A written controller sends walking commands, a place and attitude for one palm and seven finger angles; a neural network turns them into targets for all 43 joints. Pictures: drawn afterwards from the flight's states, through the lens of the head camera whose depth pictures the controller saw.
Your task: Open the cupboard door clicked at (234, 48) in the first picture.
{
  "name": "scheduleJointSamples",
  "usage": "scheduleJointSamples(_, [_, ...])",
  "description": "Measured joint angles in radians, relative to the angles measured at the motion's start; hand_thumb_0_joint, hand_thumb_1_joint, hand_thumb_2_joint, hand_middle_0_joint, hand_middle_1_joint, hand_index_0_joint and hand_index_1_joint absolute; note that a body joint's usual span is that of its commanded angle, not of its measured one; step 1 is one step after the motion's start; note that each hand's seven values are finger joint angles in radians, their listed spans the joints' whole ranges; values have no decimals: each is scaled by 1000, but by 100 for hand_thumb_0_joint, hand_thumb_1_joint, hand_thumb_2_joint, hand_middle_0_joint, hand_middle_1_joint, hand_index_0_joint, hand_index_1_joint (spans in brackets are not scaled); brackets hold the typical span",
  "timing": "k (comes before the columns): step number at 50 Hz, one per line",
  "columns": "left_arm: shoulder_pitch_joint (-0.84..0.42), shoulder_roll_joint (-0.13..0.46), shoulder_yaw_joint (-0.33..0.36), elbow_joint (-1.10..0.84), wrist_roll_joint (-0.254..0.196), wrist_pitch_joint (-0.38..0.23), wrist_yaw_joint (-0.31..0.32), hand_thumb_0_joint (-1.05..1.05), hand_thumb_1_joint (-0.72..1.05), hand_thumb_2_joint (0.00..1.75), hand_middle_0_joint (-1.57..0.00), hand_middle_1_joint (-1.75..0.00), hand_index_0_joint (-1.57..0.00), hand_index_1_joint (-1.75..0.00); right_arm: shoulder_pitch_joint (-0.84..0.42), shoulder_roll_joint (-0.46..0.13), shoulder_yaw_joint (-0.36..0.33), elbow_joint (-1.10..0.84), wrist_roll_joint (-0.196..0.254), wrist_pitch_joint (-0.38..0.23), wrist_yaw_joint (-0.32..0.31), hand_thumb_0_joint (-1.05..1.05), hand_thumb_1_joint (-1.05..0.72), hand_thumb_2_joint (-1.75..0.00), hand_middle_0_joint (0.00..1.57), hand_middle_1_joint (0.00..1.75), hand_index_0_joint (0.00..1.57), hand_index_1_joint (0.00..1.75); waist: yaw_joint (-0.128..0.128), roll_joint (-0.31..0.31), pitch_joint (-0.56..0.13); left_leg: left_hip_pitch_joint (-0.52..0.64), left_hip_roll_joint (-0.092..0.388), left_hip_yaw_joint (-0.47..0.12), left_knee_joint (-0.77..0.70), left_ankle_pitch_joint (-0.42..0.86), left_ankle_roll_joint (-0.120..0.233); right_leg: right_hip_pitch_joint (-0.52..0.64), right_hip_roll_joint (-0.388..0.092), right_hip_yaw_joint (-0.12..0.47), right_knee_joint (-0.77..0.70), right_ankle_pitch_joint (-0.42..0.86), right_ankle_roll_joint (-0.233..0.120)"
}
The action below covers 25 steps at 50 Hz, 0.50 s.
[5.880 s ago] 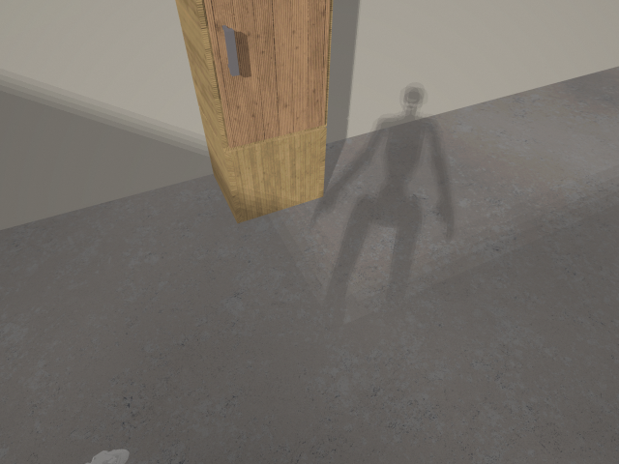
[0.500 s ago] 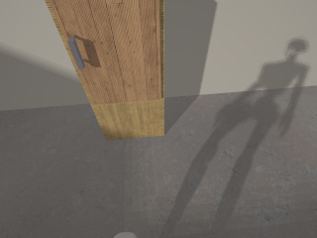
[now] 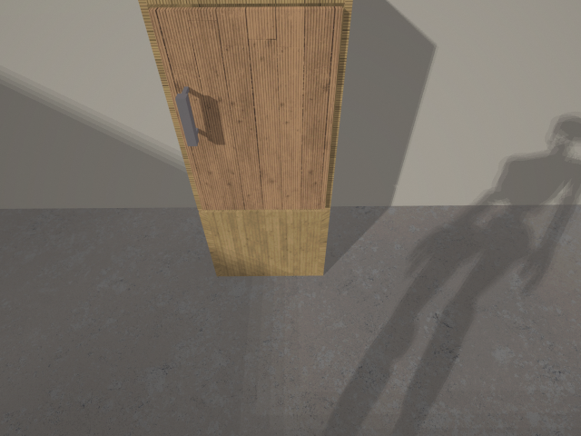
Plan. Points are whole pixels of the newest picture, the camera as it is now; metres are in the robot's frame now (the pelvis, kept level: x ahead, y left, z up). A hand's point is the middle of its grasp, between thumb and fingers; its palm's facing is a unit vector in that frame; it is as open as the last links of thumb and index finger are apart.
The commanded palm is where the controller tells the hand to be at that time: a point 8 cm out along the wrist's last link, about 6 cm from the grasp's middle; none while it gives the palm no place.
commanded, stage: take the last steps up to it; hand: left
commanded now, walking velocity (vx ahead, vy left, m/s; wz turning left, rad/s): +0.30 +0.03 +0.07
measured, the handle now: (189, 116) +0.81 +0.30 +0.01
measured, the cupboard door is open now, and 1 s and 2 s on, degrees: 0 0 0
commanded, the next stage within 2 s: come to a stop and stand still in 0.66 s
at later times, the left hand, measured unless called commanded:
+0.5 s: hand out of the picture +0.02 +0.15 -0.17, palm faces +0.22 -0.97 -0.14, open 7.3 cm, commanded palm none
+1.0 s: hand (178, 321) +0.36 +0.25 -0.17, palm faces +0.07 -0.97 -0.23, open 7.3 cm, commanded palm none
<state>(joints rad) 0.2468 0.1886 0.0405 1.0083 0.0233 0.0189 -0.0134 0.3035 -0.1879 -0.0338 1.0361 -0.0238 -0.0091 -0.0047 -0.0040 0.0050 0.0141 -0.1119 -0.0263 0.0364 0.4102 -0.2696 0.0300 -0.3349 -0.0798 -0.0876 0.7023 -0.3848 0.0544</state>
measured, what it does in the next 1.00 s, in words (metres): walks ahead: right foot, then left foot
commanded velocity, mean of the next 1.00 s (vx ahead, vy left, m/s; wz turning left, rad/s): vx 0.12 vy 0.01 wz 0.01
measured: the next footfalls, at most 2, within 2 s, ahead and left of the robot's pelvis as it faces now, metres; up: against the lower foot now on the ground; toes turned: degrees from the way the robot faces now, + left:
right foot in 0.04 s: +0.08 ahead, -0.11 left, +0.00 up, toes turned -6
left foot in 0.54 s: +0.28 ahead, +0.17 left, +0.00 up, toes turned +13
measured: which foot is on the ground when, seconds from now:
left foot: down 0.00-0.04, up 0.06-0.52, down 0.54-1.00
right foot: up 0.00-0.02, down 0.04-0.56, up 0.58-0.96, down 0.98-1.00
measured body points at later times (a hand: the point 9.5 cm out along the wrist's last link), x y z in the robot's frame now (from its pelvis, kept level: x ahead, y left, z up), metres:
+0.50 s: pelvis +0.14 +0.03 +0.00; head +0.17 +0.03 +0.44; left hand +0.01 +0.20 -0.16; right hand +0.22 -0.20 -0.16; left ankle +0.23 +0.16 -0.72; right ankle +0.04 -0.11 -0.74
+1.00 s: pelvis +0.27 +0.06 -0.01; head +0.28 +0.06 +0.44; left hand +0.35 +0.30 -0.15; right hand +0.28 -0.15 -0.17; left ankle +0.24 +0.16 -0.74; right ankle +0.34 -0.05 -0.74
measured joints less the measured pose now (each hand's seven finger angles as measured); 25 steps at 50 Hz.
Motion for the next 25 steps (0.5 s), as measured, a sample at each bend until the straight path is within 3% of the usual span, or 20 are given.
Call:
scheduleJointSamples(2, [0,-8,-2,-8,1,-21,-1,0,91,90,-20,-30,-20,-30,33,-2,-2,22,3,5,1,0,-92,-89,20,30,21,30,-3,6,-3,-17,0,-4,67,-46,-11,60,14,-8,-123,49,-9])
scheduleJointSamples(5, [4,-34,-6,-8,3,-55,9,0,91,90,-20,-30,-20,-30,65,-9,-9,59,5,26,7,0,-92,-89,20,30,20,30,1,39,2,-128,21,-27,348,-185,1,85,33,-44,-116,97,-78])
scheduleJointSamples(7, [35,-45,-6,-2,-2,-66,19,0,91,90,-20,-30,-20,-30,69,-10,-15,77,0,38,17,0,-92,-89,20,30,20,30,12,36,-6,-217,30,-19,524,-154,1,122,36,-50,-154,89,-94])
scheduleJointSamples(10, [89,-55,-7,31,-5,-67,29,0,92,90,-20,-30,-20,-30,56,-11,-26,71,-4,37,26,1,-92,-89,20,30,20,30,8,25,-13,-325,67,-6,641,-35,-16,186,39,-50,-252,118,-91])
scheduleJointSamples(15, [159,-80,-17,87,-8,-75,29,0,92,90,-20,-30,-20,-30,27,-8,-34,49,-3,29,30,1,-91,-89,20,30,20,30,3,26,-7,-432,123,-8,626,109,-49,277,47,-71,-376,141,-82])
scheduleJointSamples(21, [218,-103,-19,130,-2,-87,30,0,91,90,-20,-30,-20,-30,-36,5,-30,37,0,27,39,0,-91,-89,20,30,20,30,36,22,9,-442,147,26,450,127,-56,342,43,-89,-420,105,-52])
scheduleJointSamples(25, [237,-99,-14,150,4,-81,33,0,91,90,-20,-30,-20,-30,-96,6,-25,17,3,11,40,1,-93,-89,20,30,20,30,63,7,27,-370,127,61,274,71,-31,366,19,-95,-376,36,-13])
